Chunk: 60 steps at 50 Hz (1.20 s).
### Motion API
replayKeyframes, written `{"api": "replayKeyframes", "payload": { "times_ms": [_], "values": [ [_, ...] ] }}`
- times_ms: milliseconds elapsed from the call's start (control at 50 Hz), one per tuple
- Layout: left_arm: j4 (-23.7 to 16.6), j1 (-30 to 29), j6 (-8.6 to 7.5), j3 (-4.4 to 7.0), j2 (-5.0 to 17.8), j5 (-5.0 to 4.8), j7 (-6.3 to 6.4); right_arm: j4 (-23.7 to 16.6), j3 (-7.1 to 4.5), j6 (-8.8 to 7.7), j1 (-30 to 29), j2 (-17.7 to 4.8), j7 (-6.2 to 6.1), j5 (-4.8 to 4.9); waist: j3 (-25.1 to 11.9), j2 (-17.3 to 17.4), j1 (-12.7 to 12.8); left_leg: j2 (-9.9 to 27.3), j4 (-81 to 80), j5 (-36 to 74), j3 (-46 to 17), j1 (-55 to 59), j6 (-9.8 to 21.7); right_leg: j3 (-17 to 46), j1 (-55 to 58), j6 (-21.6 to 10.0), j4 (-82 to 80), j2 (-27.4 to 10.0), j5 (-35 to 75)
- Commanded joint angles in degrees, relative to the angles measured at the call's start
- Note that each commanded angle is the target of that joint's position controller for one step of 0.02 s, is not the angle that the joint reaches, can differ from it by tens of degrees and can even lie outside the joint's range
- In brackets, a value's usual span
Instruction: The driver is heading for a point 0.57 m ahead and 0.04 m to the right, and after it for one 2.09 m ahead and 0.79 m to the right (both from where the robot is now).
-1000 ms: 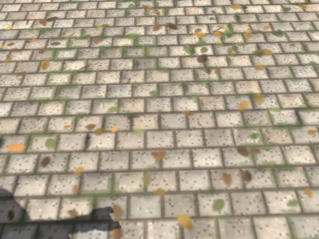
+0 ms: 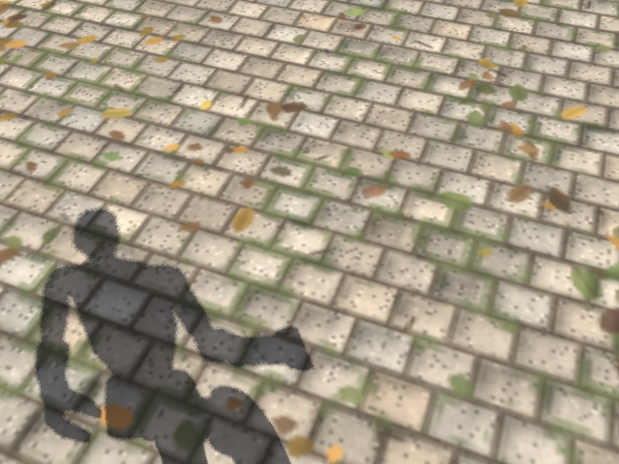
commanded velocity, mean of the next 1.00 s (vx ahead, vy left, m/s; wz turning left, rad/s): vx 0.50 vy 0.00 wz -0.10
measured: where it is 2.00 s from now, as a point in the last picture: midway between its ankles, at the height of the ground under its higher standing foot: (424, 242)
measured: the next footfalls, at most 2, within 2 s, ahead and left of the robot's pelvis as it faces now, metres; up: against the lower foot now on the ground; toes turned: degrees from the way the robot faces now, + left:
left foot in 0.22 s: +0.30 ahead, +0.15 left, +0.00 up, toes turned +1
right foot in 0.76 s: +0.59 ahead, -0.09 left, +0.00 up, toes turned -4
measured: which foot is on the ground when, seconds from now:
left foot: up 0.00-0.20, down 0.22-0.78, up 0.80-1.00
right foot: down 0.00-0.24, up 0.26-0.74, down 0.76-1.00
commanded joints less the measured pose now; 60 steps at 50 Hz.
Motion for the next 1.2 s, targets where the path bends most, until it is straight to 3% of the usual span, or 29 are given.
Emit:
{"api": "replayKeyframes", "payload": {
  "times_ms": [20, 80, 140, 180, 220, 240, 260, 280, 300, 320, 340, 380, 420, 480, 560, 620, 700, 740, 760, 780, 800, 820, 840, 860, 900, 960, 1060, 1140, 1200],
  "values": [
    [-3.4, -2.3, -0.6, 2.33, 10.1, -0.66, 0.56, -4.3, 0.02, -1.25, -5.0, -1.4, 0.48, 0.11, 0.5, -6.2, -0.2, -0.2, -10.5, 9.4, 1.1, 1.1, -0.5, 7.8, 0.2, -8.4, -7.8, -13.3, 14.2],
    [-1.7, 1.1, 0.05, 2.41, 10.8, -1.07, 0.61, -5.5, 0.1, -1.67, -10.1, -1.5, 1.38, 0.79, 1.7, -6.4, 1.9, -1.7, -16.8, 12.6, 2.2, 3.1, -0.3, 7.4, 2.3, -8.0, -7.1, -14.4, 13.1],
    [-0.5, 2.7, 1.05, 2.63, 11.4, -1.28, 0.83, -6.9, -0.19, -2.08, -13.0, -2.4, 2.34, 1.06, 2.7, -7.0, 1.8, -2.7, -20.7, 8.4, 2.2, 2.7, 1.4, 8.6, 7.6, -7.2, -4.6, -16.9, 15.4],
    [-0.2, 2.0, 1.65, 2.97, 12.4, -1.35, 1.18, -6.6, -0.82, -2.3, -10.6, -3.9, 2.59, 0.91, 1.3, -7.8, -0.5, -4.0, -22.8, 4.5, 3.0, 7.4, 3.1, 8.4, 10.1, -6.0, -0.8, -17.6, 23.5],
    [-0.6, 0.8, 1.98, 2.49, 11.5, -1.18, 1.52, -2.9, -2.99, -2.22, 2.6, -8.0, 1.88, 0.26, -7.4, -6.8, -7.6, -5.3, -24.6, 6.1, 4.4, 27.8, 6.4, 4.2, 6.0, -3.3, 14.8, -13.5, 35.5],
    [-2.4, 0.5, 1.69, 1.08, 8.2, 0.51, 1.7, -1.1, -4.19, -1.89, 13.5, -12.5, 1.11, -0.5, -16.6, 0.1, -11.5, 6.3, -21.9, 9.5, -8.3, 45.8, 10.5, 1.7, -6.2, -1.1, 33.2, -10.1, 19.3],
    [-3.2, 7.6, 0.45, -0.68, 2.2, 0.03, 1.25, -0.1, -4.65, -1.61, 14.8, -15.8, 1.43, -0.35, -22.9, 15.2, -7.2, 17.3, -27.7, -3.0, -34.3, 62.0, 19.1, 2.9, -28.4, 2.0, 51.1, -0.3, -20.1],
    [-2.6, 3.4, -0.48, 0.62, 8.3, -1.13, 0.89, -0.3, -3.32, -1.47, 15.2, -10.2, 1.42, 0.39, -20.2, 9.1, -10.1, 15.9, -31.6, -11.0, -36.7, 60.1, 17.4, 8.7, -35.1, 1.5, 56.6, -3.1, -22.2],
    [-4.6, -2.1, -1.04, 1.29, 10.3, -2.1, 0.59, -0.4, -2.56, -1.49, 11.6, -8.6, 1.26, 0.52, -12.1, 6.3, -9.6, 14.0, -32.9, -8.9, -28.5, 53.0, 15.3, 7.3, -38.1, 1.1, 56.8, -5.6, -17.0],
    [-5.1, -4.8, -1.17, 1.13, 9.7, -1.62, 0.74, -0.7, -2.16, -1.47, 7.8, -7.8, 1.29, 0.21, -7.7, 1.9, -7.8, 11.7, -34.2, -2.6, -22.7, 45.1, 14.4, 5.8, -36.3, 1.4, 54.3, -8.0, -12.0],
    [-5.2, -5.9, -0.97, 1.36, 9.3, -0.65, 0.81, -0.9, -1.79, -1.52, 5.1, -6.4, 1.52, -0.21, -4.6, 0.8, -6.1, 9.8, -36.0, 2.5, -18.7, 38.7, 14.2, 5.5, -34.2, 1.9, 51.2, -9.4, -9.0],
    [-4.6, -3.3, 0.2, 1.31, 7.6, -0.65, 0.68, -0.7, -1.49, -2.1, 2.9, -5.1, 1.7, -0.52, -3.8, 2.9, -3.0, 7.8, -39.4, 6.7, -14.4, 31.9, 14.5, 5.8, -28.7, 2.7, 48.2, -11.0, -6.1],
    [-4.6, -3.6, 1.22, 1.03, 6.1, -0.37, 0.88, 0.5, -1.79, -2.75, 2.9, -6.0, 1.59, -0.09, -2.3, 2.3, -2.0, 7.3, -41.8, 9.3, -10.7, 28.4, 15.2, 5.1, -28.3, 3.9, 45.0, -11.2, -4.0],
    [-6.3, -9.4, 1.32, 0.64, 5.1, 0.13, 0.93, 2.2, -2.21, -2.66, 4.5, -7.4, 0.84, -0.09, 0.1, 0.7, -3.2, 6.2, -43.6, 11.2, -6.4, 28.0, 14.7, 4.8, -30.9, 5.0, 35.8, -11.5, 4.9],
    [-8.1, -17.3, 0.49, 0.02, 3.8, -0.23, 0.09, 4.4, -2.43, -2.05, 7.7, -8.9, 0.33, 0.48, 1.7, 0.4, -6.2, 4.5, -43.6, 10.0, -1.8, 28.9, 12.3, 2.7, -27.7, 4.5, 21.7, -9.2, 15.6],
    [-9.8, -21.8, 0.09, 0.06, 4.4, -0.71, -0.71, 6.5, -2.63, -1.37, 11.0, -9.8, 0.28, 0.91, 2.7, 0.7, -8.0, 6.7, -41.8, 8.5, -2.6, 33.6, 11.9, 2.6, -27.9, 3.6, 16.8, -8.1, 15.3],
    [-10.7, -21.2, 0.05, 0.51, 6.0, -0.83, -1.84, 8.0, -3.25, -0.29, 10.6, -10.8, -0.33, 0.85, 1.7, 2.0, -6.3, 9.7, -36.6, 16.9, -0.9, 41.5, 9.5, 1.7, -26.6, -0.1, 14.1, -6.6, 7.2],
    [-8.1, -11.0, 0.26, 2.27, 8.8, -0.46, -1.57, 7.7, -3.14, 0.39, 8.8, -10.6, -0.85, 0.57, -4.9, 1.5, -0.7, 6.5, -23.3, 34.8, 3.9, 40.7, 6.8, -1.7, -11.4, -2.8, 12.2, -2.2, 6.6],
    [-6.1, -2.2, 0.51, 3.81, 12.3, -0.58, -1.07, 6.5, -2.34, 0.46, 9.4, -8.9, -1.38, -0.46, -11.3, -1.8, 2.4, 4.0, -9.5, 29.1, 7.0, 32.5, 4.4, 4.0, 3.5, -5.1, 13.8, -5.8, 9.8],
    [-5.8, 2.5, 0.77, 5.31, 18.9, -0.34, -0.8, 4.4, -0.28, -0.8, 15.9, -3.3, -0.77, -1.39, -18.6, -15.1, 0.2, -4.9, 13.1, 2.9, 7.9, 7.9, -0.2, 31.3, 26.0, -15.3, 11.0, -19.4, 2.2],
    [-5.5, 4.5, 0.95, 4.38, 14.9, -1.24, -1.02, 5.2, -0.31, -2.4, 13.8, -4.6, -0.14, -0.9, -22.5, -16.0, 2.0, -8.5, 21.6, -23.1, -0.8, -2.6, -0.5, 47.7, 31.1, -18.1, 1.2, -22.8, -7.9],
    [-6.2, 1.4, 0.85, 3.41, 12.3, -0.87, -0.88, 3.6, -1.35, -3.51, 8.5, -8.6, 0.59, 1.14, -14.4, -12.2, 2.4, -5.0, 24.6, -20.1, -3.3, -8.1, 0.6, 41.2, 25.5, -15.1, -0.1, -21.4, -11.1],
    [-7.1, -2.2, 0.85, 3.1, 11.1, -0.4, -0.7, 2.5, -1.13, -4.1, 4.3, -8.4, 0.6, 1.48, -8.9, -7.3, 1.5, -2.6, 22.2, -15.2, -2.3, -7.8, 1.4, 34.2, 17.2, -13.4, -0.5, -19.1, -7.6],
    [-7.6, -4.8, 0.93, 2.72, 9.9, -0.1, -0.65, 2.1, -1.21, -4.21, 2.5, -8.0, 0.26, 0.37, -4.8, -4.0, -0.3, -0.9, 17.5, -11.9, -1.8, -5.5, 1.3, 29.1, 9.1, -12.5, -1.5, -17.1, -2.0],
    [-8.7, -7.7, 0.92, 2.14, 8.0, 0.48, -0.46, 2.0, -1.63, -3.32, 3.5, -7.5, -0.15, -0.87, -3.1, -6.0, -3.7, 0.7, 11.4, -8.4, -2.1, 1.3, 0.4, 24.3, 0.3, -11.9, -4.0, -13.9, 5.7],
    [-8.6, -6.5, 0.58, 2.83, 9.6, -0.2, 0.42, 1.3, -1.41, -2.13, 2.5, -5.8, -0.59, -1.13, -2.2, -6.4, -4.3, 0.0, 4.7, -4.2, -1.0, 2.2, -1.9, 20.2, -4.1, -12.8, -5.8, -12.4, 11.1],
    [-7.0, -1.9, 1.14, 3.49, 10.9, -0.97, 1.85, -1.5, -0.56, -2.56, -8.3, -3.5, -0.11, -0.74, -0.2, -6.7, -0.7, -3.0, -14.3, 11.9, -1.1, 5.3, -3.4, 16.6, -6.2, -9.5, -5.0, -9.3, 8.3],
    [-5.7, 1.8, 2.0, 3.69, 10.9, -1.46, 2.25, -3.2, -0.73, -3.44, -13.9, -4.4, 0.91, 0.15, 0.3, -7.0, 1.1, -5.1, -21.5, 12.8, -2.0, 8.4, -2.9, 20.6, -3.0, -8.7, -1.6, -10.6, 5.3],
    [-5.8, 1.5, 2.74, 3.94, 11.0, -1.27, 2.59, -3.2, -1.53, -4.16, -12.6, -6.3, 1.33, 0.38, -0.1, -8.8, -0.5, -5.7, -24.8, 6.6, -2.5, 12.3, -1.3, 25.2, 0.7, -7.5, 3.3, -11.8, 6.1]
  ]
}}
